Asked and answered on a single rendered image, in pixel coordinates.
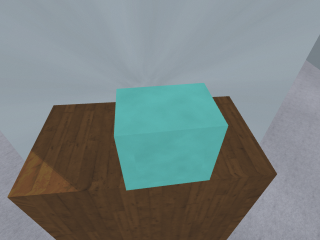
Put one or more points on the pedestal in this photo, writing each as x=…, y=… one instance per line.
x=72, y=184

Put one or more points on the carton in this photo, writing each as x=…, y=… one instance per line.
x=167, y=135

